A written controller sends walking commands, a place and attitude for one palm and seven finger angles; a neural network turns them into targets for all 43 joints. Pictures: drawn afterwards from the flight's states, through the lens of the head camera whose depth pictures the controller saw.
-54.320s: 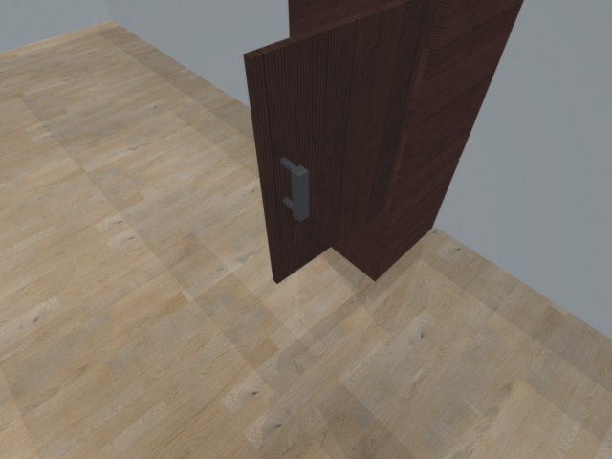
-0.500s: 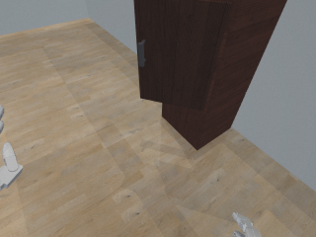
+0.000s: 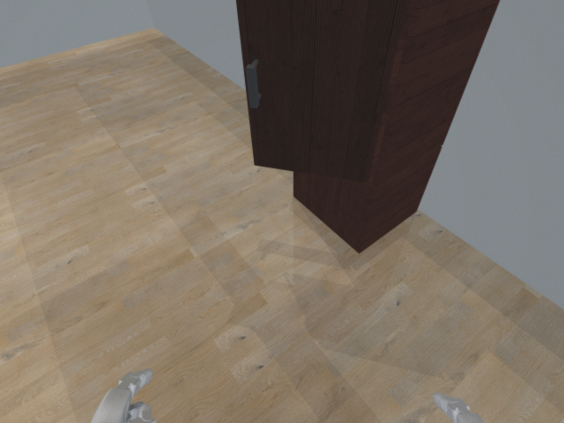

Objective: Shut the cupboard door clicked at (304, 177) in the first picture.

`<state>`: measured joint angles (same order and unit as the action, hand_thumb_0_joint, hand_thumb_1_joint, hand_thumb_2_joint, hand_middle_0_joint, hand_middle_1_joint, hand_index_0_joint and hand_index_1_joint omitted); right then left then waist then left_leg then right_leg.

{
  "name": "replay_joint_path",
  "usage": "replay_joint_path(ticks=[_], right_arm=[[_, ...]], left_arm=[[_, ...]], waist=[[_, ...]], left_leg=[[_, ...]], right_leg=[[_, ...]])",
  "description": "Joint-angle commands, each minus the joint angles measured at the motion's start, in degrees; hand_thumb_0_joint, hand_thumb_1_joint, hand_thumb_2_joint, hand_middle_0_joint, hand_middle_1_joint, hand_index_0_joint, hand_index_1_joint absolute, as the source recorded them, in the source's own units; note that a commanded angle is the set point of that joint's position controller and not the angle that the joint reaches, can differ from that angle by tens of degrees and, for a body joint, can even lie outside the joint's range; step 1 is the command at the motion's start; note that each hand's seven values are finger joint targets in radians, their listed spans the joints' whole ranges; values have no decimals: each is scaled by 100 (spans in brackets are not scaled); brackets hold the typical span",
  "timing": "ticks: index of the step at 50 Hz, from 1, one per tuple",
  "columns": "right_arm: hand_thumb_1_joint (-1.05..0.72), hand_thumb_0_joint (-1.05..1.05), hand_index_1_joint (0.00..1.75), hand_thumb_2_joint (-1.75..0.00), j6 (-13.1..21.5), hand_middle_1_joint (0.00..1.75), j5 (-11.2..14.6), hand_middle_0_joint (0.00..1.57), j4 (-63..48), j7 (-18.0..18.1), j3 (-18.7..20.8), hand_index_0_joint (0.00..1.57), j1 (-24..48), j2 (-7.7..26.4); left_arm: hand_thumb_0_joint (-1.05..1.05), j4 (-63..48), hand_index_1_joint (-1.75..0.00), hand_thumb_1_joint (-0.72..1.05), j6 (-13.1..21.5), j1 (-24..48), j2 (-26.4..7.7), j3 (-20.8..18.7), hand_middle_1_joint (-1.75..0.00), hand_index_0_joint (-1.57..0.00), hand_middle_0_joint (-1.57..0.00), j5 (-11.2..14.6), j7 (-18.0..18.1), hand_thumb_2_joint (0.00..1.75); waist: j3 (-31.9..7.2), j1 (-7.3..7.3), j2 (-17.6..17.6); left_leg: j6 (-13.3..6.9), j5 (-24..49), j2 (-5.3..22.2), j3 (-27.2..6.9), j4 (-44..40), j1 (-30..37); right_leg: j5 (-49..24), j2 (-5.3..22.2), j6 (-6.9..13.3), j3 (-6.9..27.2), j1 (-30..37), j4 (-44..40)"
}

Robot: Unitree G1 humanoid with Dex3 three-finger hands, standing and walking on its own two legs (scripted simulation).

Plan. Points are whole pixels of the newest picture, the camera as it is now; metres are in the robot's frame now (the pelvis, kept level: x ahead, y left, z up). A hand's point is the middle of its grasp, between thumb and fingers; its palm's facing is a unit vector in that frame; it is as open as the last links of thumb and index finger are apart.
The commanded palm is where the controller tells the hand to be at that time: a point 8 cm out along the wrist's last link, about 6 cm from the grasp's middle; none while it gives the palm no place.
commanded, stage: let the arm hang, fingers relaxed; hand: left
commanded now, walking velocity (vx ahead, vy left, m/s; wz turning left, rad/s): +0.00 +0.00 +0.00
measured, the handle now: (255, 83) +0.99 +0.11 +0.00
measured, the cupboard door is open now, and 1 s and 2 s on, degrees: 38 38 38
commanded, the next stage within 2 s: look to check the result in 0.88 s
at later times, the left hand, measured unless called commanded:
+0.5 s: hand out of the picture -0.07 +0.20 -0.16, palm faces +0.01 -0.98 -0.22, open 7.3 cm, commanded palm none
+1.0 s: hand out of the picture +0.01 +0.20 -0.16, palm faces -0.01 -0.98 -0.22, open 7.4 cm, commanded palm none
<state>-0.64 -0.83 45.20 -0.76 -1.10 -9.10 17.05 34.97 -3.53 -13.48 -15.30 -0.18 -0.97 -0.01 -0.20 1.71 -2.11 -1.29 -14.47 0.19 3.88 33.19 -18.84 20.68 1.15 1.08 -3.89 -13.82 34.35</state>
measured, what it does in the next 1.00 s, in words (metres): stands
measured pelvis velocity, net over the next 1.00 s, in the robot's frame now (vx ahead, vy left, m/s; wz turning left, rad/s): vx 0.00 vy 0.01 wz -0.02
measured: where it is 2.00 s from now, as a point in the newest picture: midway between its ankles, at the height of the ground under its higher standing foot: outside the picture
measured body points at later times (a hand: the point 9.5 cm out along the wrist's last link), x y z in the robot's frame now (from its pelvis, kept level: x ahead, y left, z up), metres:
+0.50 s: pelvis -0.01 +0.01 +0.01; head -0.01 +0.01 +0.46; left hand -0.06 +0.25 -0.14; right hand -0.04 -0.21 -0.15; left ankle +0.03 +0.11 -0.73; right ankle -0.02 -0.10 -0.73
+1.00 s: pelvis +0.00 +0.01 +0.02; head +0.00 +0.01 +0.47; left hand +0.01 +0.25 -0.14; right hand +0.01 -0.23 -0.14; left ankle +0.03 +0.11 -0.73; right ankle -0.03 -0.10 -0.73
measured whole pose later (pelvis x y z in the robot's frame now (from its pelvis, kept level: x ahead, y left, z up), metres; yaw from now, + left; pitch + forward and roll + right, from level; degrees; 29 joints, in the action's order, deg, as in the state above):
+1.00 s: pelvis +0.00 +0.01 +0.02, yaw -1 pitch -2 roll +0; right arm -0.2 -0.6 63.8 1.2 0.3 -14.3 11.1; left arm 64.6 0.0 -14.7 -11.0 -0.7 -1.0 1.1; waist 1.5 0.7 0.0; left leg -1.7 -9.0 0.2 4.8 22.0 -11.4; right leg 14.3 0.5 0.5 -2.9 -6.7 22.5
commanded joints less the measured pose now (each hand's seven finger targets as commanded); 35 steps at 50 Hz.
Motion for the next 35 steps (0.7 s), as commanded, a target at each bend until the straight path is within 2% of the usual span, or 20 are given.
replay_joint_path(ticks=[1, 3, 4, 5, 6, 7, 8, 10, 18, 21, 28, 31, 35], right_arm=[[-90, 0, 30, -90, 10, 30, -75, 20, 86, 85, 124, 20, -108, 444], [-90, 0, 30, -90, 15, 30, -61, 20, 405, 126, 114, 20, -155, 322], [-90, 0, 30, -90, 17, 30, -44, 20, 531, 146, 122, 20, -219, 320], [-90, 0, 30, -90, 22, 30, -69, 20, 673, 177, 146, 20, -293, 197], [-90, 0, 30, -90, 21, 30, -57, 20, 801, 191, 148, 20, -367, 130], [-90, 0, 30, -90, 21, 30, -46, 20, 916, 206, 157, 20, -439, 88], [-90, 0, 30, -90, 12, 30, -37, 20, 1026, 216, 165, 20, -502, 51], [-90, 0, 30, -90, 9, 30, -15, 20, 1200, 243, 189, 20, -694, 29], [-90, 0, 30, -90, 24, 30, 6, 20, 1625, 295, 256, 20, -1084, -43], [-90, 0, 30, -90, 18, 30, 2, 20, 1690, 293, 262, 20, -1135, -98], [-90, 0, 30, -90, 14, 30, -13, 20, 1706, 280, 310, 20, -1090, -117], [-90, 0, 30, -90, 35, 30, -17, 20, 1683, 272, 318, 20, -1067, -114], [-90, 0, 30, -90, 95, 30, -3, 20, 1665, 270, 304, 20, -975, -82]], left_arm=[[0, 578, -30, 90, 286, -33, -640, -131, -30, -20, -20, 15, 97, 90], [0, 1143, -30, 90, 305, -181, -539, -133, -30, -20, -20, 25, 107, 90], [0, 1380, -30, 90, 322, -283, -546, -141, -30, -20, -20, 24, 111, 90], [0, 1567, -30, 90, 332, -380, -332, -211, -30, -20, -20, 12, 124, 90], [0, 1748, -30, 90, 328, -430, -326, -202, -30, -20, -20, 20, 127, 90], [0, 1912, -30, 90, 330, -487, -306, -191, -30, -20, -20, 30, 122, 90], [0, 2065, -30, 90, 335, -527, -284, -176, -30, -20, -20, 31, 124, 90], [0, 2318, -30, 90, 344, -584, -224, -152, -30, -20, -20, 30, 127, 90], [0, 2877, -30, 90, 350, -884, -69, -128, -30, -20, -20, 19, 161, 90], [0, 2940, -30, 90, 341, -955, -21, -133, -30, -20, -20, 10, 176, 90], [0, 2927, -30, 90, 322, -981, 20, -169, -30, -20, -20, -29, 186, 90], [0, 2883, -30, 90, 346, -921, -6, -184, -30, -20, -20, -30, 184, 90], [0, 2839, -30, 90, 401, -792, -71, -192, -30, -20, -20, -19, 185, 90]], waist=[[-127, -102, 80], [-61, -153, -223], [-62, -172, -180], [-128, -177, -414], [-79, -174, -623], [-46, -181, -678], [56, -172, -613], [168, -149, -234], [462, -134, 204], [554, -135, 261], [787, -165, 131], [700, -150, 115], [515, -150, 169]], left_leg=[[-30, 975, 546, -772, -869, 568], [-23, 661, 544, -767, -1088, 452], [-14, 673, 539, -760, -1093, 524], [-30, 531, 557, -734, -1144, 550], [-32, 418, 543, -744, -1206, 548], [-29, 304, 554, -722, -1264, 535], [-25, 168, 549, -723, -1319, 510], [-44, 99, 593, -746, -1392, 574], [-107, -314, 638, -762, -1638, 599], [-119, -476, 636, -796, -1714, 546], [-132, -883, 642, -851, -1874, 323], [-119, -719, 605, -825, -1827, 369], [-115, -49, 616, -744, -1693, 582]], right_leg=[[-596, 510, 173, 755, -13, -1131], [-598, 458, 156, 765, 245, -1268], [-643, 456, 168, 756, 290, -1366], [-657, 473, 199, 742, 364, -1454], [-684, 461, 214, 726, 396, -1483], [-686, 454, 216, 706, 417, -1530], [-650, 446, 224, 701, 390, -1592], [-592, 437, 220, 679, 305, -1686], [-330, 389, 188, 620, 80, -1717], [-207, 365, 173, 616, -9, -1685], [-67, 322, 132, 603, -189, -1605], [-147, 341, 139, 630, -165, -1605], [-628, 412, 154, 626, 4, -1602]])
